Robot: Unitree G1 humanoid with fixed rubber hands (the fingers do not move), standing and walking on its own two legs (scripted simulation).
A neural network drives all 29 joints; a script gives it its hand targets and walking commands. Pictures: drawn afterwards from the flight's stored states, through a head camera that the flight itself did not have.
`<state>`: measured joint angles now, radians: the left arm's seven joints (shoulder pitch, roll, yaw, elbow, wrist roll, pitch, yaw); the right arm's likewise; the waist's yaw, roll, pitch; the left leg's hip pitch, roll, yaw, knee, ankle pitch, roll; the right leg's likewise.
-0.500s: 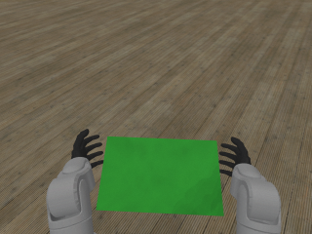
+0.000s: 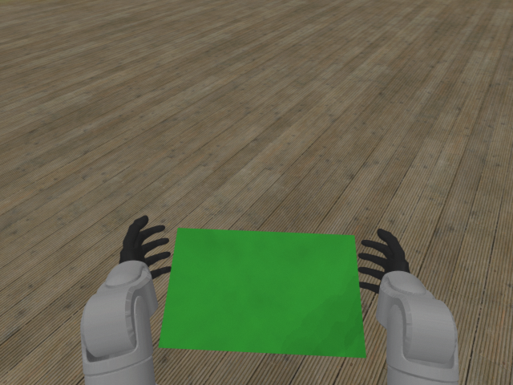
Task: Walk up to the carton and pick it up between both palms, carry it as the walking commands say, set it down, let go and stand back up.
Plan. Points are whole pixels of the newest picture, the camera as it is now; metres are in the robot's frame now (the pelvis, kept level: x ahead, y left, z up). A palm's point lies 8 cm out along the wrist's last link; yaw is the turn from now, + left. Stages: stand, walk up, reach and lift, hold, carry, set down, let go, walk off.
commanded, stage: carry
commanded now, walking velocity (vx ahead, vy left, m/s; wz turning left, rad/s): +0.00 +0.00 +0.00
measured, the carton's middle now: (262, 293) +0.29 +0.00 -0.01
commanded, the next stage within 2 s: hold in 0.66 s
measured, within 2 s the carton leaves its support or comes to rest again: neither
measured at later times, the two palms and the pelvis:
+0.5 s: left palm (137, 273) +0.26 +0.17 +0.11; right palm (393, 284) +0.25 -0.18 +0.08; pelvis +0.00 +0.00 +0.00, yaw +0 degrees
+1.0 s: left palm (149, 275) +0.28 +0.17 +0.08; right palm (386, 286) +0.28 -0.19 +0.04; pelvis -0.01 +0.00 +0.00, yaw +3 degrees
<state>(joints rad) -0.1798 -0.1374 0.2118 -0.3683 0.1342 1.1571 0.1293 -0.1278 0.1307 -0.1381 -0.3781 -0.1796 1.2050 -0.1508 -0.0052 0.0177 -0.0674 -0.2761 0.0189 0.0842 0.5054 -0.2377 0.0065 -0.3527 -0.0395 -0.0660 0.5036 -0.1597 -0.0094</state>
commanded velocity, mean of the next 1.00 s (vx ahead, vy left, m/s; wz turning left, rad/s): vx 0.00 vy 0.00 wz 0.00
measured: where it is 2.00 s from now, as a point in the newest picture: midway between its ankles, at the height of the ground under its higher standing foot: outside the picture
